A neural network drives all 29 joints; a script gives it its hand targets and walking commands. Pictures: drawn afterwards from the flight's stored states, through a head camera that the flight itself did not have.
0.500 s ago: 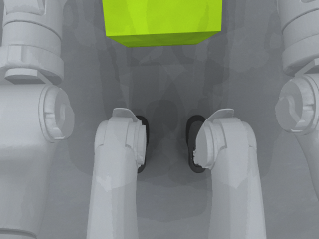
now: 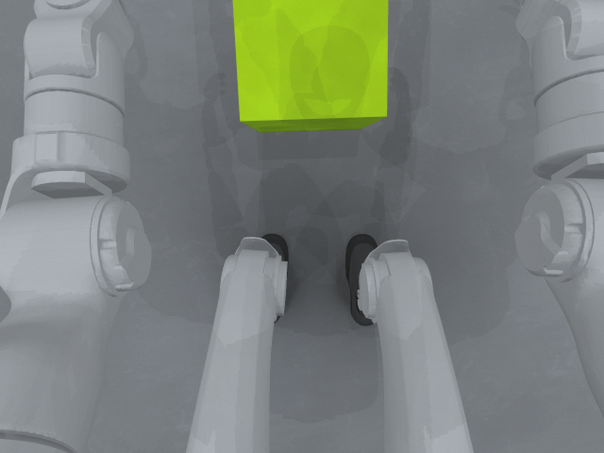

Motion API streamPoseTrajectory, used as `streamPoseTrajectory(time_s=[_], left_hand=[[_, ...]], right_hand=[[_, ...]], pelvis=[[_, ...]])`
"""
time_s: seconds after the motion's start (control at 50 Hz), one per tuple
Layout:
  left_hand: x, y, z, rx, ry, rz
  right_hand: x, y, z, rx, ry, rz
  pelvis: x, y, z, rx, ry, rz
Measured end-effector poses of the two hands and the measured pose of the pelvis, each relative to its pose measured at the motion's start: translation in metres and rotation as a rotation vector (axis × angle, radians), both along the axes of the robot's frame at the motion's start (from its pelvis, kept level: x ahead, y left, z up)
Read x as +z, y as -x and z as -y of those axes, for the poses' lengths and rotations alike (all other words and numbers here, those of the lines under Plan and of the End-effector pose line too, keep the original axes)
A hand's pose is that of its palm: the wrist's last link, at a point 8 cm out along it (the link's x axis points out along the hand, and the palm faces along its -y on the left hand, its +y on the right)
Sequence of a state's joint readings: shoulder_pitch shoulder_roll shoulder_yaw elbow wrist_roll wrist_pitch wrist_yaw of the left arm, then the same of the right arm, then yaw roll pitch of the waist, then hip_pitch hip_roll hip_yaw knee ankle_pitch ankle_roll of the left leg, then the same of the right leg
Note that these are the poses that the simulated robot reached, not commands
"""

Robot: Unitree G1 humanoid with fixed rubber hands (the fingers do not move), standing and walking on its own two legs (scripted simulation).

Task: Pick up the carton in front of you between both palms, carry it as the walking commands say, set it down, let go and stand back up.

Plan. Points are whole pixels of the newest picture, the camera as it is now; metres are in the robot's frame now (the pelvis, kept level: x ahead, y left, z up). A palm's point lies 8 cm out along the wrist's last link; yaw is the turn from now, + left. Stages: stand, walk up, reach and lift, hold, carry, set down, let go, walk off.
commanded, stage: set down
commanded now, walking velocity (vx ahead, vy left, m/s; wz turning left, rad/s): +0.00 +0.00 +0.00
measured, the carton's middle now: (310, 65) +0.55 +0.03 -0.41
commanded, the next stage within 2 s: let go in 0.26 s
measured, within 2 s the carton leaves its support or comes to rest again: neither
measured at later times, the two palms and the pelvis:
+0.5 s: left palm out of the picture +0.52 +0.23 +0.02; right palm out of the picture +0.53 -0.18 +0.02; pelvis +0.04 +0.00 +0.14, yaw +0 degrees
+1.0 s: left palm out of the picture +0.33 +0.24 +0.13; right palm out of the picture +0.35 -0.22 +0.13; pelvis +0.09 +0.00 +0.22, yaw +1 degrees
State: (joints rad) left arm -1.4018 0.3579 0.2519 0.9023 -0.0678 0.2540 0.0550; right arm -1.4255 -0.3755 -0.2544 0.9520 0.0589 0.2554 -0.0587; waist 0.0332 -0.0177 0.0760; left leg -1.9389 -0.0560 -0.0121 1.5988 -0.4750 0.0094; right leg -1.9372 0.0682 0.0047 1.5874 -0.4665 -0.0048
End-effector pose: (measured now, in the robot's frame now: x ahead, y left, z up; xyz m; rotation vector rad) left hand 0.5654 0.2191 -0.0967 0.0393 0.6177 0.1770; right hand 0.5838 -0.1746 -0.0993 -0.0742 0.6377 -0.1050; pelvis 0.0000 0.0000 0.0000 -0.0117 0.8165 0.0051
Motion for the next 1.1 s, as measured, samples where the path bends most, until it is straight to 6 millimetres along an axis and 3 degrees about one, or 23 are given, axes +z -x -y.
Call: streamPoseTrajectory(time_s=[0.26,0.4,0.66,1.1], left_hand=[[0.073,0.002,0.001,-0.002,0.006,-0.013],[0.104,0.014,-0.002,-0.048,-0.036,-0.045],[0.148,0.111,-0.017,-0.1,-0.074,-0.16],[0.247,0.273,-0.019,-0.114,-0.08,-0.18]], right_hand=[[0.079,0.001,0.001,0.015,-0.009,0.002],[0.106,0.02,0.002,0.035,0.031,-0.033],[0.152,0.117,0.022,0.054,0.088,-0.115],[0.246,0.274,0.052,0.062,0.079,-0.156]], pelvis=[[0.076,-0.015,-0.001,0.001,-0.007,-0.009],[0.113,-0.026,-0.001,-0.004,-0.007,0.013],[0.172,-0.056,-0.007,-0.002,-0.008,0.168],[0.23,-0.094,-0.002,0.003,-0.014,0.604]])
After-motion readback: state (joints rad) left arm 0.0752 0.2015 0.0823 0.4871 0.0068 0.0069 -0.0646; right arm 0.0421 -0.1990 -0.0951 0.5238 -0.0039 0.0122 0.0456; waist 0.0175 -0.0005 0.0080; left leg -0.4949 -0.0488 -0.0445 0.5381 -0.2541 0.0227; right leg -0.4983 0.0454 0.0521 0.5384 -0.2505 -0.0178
